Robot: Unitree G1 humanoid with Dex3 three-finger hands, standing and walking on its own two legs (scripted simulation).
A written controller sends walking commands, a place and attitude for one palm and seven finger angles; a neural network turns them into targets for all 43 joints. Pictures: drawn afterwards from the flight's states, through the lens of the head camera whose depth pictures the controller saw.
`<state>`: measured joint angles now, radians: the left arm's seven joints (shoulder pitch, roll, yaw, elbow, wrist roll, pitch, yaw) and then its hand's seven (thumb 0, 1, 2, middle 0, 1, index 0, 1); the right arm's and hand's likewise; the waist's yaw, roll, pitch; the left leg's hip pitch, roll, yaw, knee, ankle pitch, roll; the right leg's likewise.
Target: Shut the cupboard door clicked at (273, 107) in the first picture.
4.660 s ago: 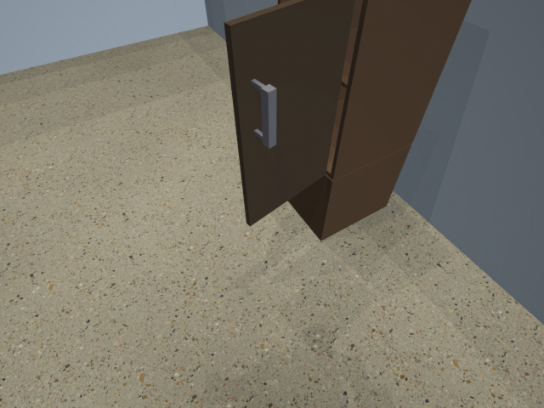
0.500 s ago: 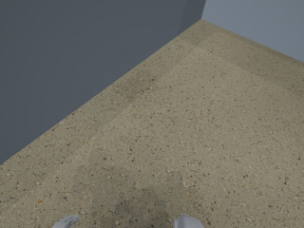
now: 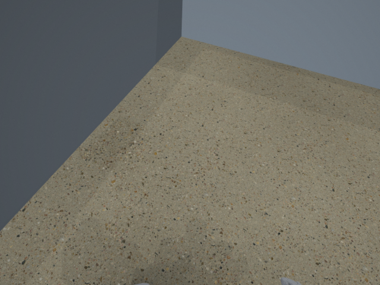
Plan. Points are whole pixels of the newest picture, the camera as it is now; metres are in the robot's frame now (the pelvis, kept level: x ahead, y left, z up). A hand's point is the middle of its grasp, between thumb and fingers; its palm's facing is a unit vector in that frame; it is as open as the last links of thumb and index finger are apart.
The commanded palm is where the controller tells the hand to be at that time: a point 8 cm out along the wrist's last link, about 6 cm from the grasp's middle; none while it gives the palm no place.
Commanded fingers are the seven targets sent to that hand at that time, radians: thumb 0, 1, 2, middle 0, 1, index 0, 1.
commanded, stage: walk around to get in front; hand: left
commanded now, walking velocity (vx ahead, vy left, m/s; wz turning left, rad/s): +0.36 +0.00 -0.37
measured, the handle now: out of the picture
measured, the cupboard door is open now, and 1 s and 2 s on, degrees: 100 100 100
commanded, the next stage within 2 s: walk to a spot facing it in 0.34 s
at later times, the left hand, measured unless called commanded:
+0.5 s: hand (146, 220) +0.30 +0.13 -0.16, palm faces -0.10 -0.98 -0.18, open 7.2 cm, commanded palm none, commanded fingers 0.00 0.90 0.90 -0.20 -0.30 -0.20 -0.30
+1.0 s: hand (158, 183) +0.41 +0.11 -0.15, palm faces +0.20 -0.95 -0.22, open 7.4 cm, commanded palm none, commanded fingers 0.00 0.90 0.90 -0.20 -0.30 -0.20 -0.30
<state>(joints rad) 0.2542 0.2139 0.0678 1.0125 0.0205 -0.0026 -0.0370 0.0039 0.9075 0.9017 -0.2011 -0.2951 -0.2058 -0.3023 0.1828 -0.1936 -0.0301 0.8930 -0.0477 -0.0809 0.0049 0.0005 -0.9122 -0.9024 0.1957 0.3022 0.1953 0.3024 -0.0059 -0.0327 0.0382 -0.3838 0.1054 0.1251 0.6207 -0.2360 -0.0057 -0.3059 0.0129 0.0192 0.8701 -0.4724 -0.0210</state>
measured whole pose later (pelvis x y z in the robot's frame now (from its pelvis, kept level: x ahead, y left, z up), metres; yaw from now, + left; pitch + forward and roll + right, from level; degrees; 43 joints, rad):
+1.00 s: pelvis +0.36 -0.09 +0.01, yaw +11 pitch +1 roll +2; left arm 0.17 0.18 0.04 0.95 0.02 -0.02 0.02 0.00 0.90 0.90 -0.20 -0.29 -0.20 -0.30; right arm 0.17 -0.23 -0.08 0.99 -0.02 0.06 0.01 0.00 -0.92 -0.90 0.19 0.30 0.19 0.30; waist -0.01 -0.04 0.06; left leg -0.45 0.04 0.08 0.95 -0.47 -0.07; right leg -0.18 -0.12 -0.19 0.52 -0.35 0.01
